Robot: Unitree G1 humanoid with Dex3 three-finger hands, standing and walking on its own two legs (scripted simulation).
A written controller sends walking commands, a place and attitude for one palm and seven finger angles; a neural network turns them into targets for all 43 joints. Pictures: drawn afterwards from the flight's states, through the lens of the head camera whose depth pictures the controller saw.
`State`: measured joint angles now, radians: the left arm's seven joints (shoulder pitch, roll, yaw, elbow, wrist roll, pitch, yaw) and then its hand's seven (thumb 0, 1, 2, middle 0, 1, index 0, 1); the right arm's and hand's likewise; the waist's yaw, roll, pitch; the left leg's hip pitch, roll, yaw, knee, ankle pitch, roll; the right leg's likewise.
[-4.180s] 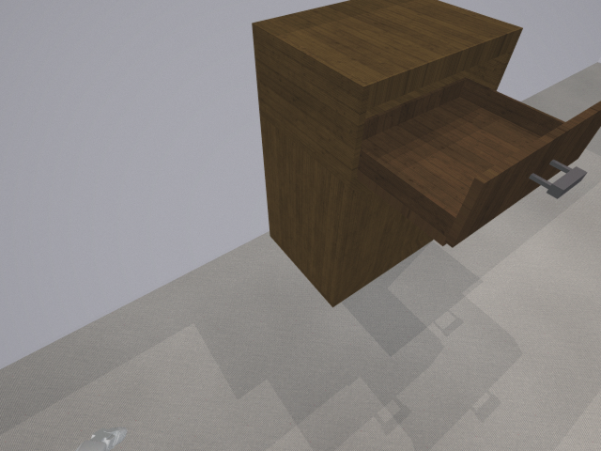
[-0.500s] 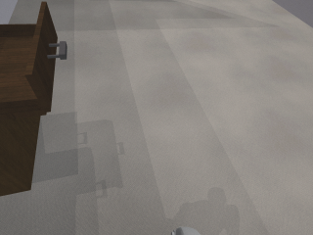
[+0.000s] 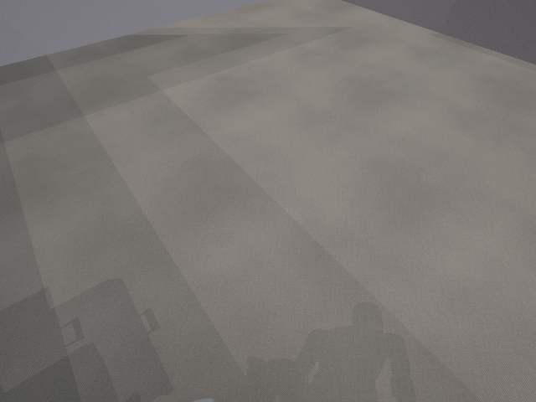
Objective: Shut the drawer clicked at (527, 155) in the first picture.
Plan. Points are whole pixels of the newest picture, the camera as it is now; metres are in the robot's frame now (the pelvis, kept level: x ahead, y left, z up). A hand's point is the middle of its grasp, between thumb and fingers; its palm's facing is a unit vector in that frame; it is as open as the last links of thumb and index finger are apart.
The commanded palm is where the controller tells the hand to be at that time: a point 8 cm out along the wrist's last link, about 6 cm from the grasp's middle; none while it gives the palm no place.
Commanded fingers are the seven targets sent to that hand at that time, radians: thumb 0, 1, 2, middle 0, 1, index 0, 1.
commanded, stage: walk around to get in front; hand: left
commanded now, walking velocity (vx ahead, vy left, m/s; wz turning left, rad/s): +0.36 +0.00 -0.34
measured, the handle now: out of the picture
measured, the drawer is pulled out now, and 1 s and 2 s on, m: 0.30 0.30 0.30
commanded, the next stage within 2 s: walk to a spot facing it in 1.48 s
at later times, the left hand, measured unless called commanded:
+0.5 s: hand (139, 370) +0.22 +0.26 -0.19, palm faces -0.08 -0.99 -0.15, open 7.3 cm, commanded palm none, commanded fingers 0.00 0.90 0.90 -0.20 -0.30 -0.20 -0.30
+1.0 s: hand (236, 230) +0.55 +0.11 -0.17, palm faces -0.42 -0.90 -0.10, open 7.4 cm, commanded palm none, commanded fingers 0.00 0.90 0.90 -0.20 -0.30 -0.20 -0.30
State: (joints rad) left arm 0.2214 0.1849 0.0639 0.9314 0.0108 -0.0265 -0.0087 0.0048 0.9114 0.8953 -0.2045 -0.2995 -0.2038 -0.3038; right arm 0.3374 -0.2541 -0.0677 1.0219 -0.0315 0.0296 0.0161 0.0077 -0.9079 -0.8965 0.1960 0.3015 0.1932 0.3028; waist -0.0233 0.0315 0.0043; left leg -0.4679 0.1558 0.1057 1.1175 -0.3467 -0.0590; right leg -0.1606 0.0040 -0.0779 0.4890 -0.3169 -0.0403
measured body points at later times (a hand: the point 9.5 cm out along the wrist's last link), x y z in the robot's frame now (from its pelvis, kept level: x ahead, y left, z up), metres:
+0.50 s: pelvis +0.20 +0.08 +0.00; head +0.21 +0.11 +0.45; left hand +0.23 +0.31 -0.17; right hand +0.24 -0.17 -0.13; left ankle +0.27 +0.13 -0.74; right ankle +0.13 -0.07 -0.63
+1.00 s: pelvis +0.39 +0.02 -0.01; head +0.42 +0.01 +0.44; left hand +0.57 +0.16 -0.16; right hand +0.17 -0.08 -0.14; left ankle +0.27 +0.13 -0.74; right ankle +0.44 -0.12 -0.71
